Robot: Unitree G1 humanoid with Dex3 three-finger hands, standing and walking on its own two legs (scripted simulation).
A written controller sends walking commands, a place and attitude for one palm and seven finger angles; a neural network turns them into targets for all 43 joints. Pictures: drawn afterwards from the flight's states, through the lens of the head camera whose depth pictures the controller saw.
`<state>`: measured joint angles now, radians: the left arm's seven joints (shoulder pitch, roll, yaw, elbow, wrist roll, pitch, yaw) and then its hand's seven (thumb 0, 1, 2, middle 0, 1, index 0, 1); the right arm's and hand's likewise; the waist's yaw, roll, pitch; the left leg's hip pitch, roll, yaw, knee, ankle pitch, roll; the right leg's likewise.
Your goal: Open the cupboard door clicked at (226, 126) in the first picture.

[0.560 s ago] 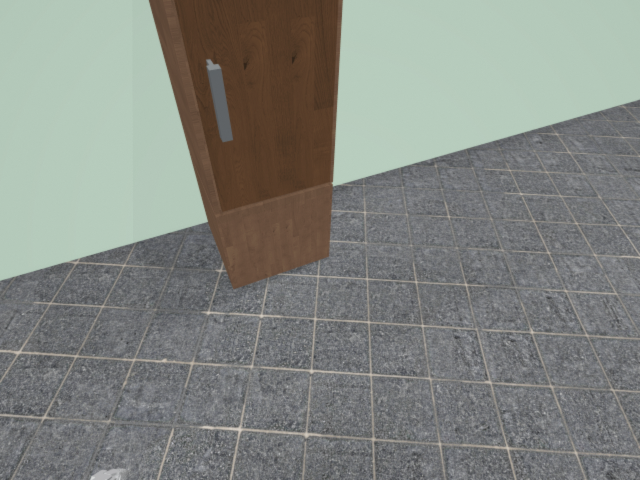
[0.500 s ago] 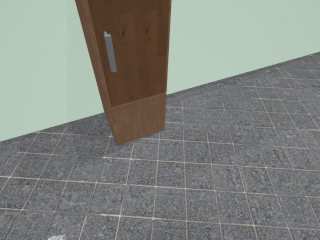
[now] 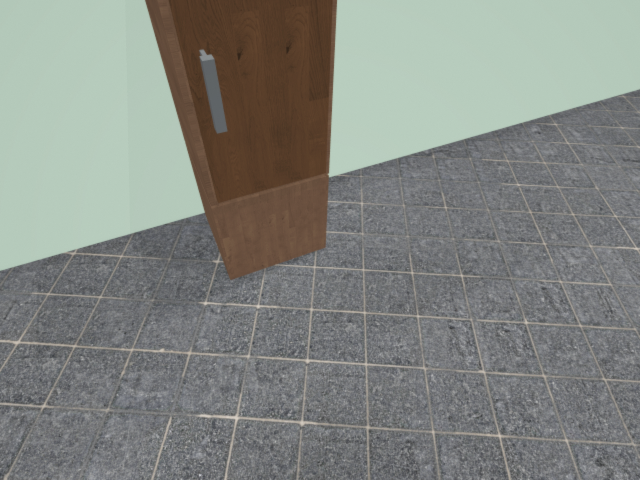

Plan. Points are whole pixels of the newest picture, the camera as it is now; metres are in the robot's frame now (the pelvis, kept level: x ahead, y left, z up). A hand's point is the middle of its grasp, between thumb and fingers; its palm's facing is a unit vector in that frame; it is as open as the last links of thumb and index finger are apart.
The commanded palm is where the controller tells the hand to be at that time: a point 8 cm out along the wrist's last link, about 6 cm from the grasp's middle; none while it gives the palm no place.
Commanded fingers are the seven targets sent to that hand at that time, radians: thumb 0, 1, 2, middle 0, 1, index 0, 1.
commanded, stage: stand and wait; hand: left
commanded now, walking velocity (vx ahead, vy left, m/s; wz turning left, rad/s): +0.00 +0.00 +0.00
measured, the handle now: (212, 92) +0.92 +0.31 +0.02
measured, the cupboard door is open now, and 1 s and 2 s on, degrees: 0 0 0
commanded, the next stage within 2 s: look at it before walking up in 0.26 s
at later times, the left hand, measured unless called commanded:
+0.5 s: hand out of the picture +0.09 +0.24 -0.15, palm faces -0.02 -0.94 -0.33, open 7.4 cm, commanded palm none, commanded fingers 0.00 0.90 0.90 -0.20 -0.30 -0.20 -0.30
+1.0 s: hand out of the picture +0.08 +0.24 -0.15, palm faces -0.02 -0.94 -0.33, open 7.4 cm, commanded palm none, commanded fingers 0.00 0.90 0.90 -0.20 -0.30 -0.20 -0.30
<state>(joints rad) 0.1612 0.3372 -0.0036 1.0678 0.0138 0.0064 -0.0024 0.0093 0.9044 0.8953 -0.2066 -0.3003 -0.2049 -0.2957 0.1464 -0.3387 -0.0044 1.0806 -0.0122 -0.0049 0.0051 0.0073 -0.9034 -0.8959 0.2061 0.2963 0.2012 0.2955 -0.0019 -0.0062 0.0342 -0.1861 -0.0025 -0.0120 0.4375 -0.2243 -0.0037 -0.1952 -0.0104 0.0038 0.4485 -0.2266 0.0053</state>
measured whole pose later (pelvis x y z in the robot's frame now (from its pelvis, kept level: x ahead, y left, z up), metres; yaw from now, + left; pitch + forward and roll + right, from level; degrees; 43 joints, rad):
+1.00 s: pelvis +0.01 +0.00 +0.00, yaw +0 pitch -2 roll +0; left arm 0.14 0.34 0.00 1.09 0.01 0.00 0.00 0.01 0.90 0.90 -0.21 -0.30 -0.20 -0.30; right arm 0.11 -0.34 0.00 1.11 -0.01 -0.01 0.00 0.01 -0.90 -0.90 0.21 0.30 0.20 0.30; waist 0.00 -0.01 0.03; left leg -0.13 0.00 -0.02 0.37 -0.20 -0.01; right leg -0.14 0.00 0.00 0.38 -0.21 0.00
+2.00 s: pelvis +0.03 +0.00 -0.01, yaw -28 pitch +2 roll -1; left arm 0.33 0.25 0.09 0.97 0.02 0.04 -0.02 0.01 0.91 0.90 -0.20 -0.30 -0.20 -0.30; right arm 0.20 -0.22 -0.05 0.90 -0.01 -0.03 -0.01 0.01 -0.91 -0.90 0.20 0.30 0.20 0.30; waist 0.03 -0.04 -0.04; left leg -0.21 0.00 0.02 0.49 -0.31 0.01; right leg -0.37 0.12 0.15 0.67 -0.37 -0.03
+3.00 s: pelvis +0.35 -0.26 -0.02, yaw -57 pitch +0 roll +0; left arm 0.29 0.23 0.06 1.02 0.00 -0.03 0.04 0.01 0.91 0.90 -0.20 -0.30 -0.20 -0.30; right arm 0.10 -0.15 -0.01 0.94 -0.02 -0.05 0.00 0.00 -0.91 -0.90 0.20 0.30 0.20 0.29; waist 0.04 -0.05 0.05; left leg -0.38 0.03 0.11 0.62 -0.25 0.04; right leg -0.22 0.04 0.03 0.87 -0.53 0.00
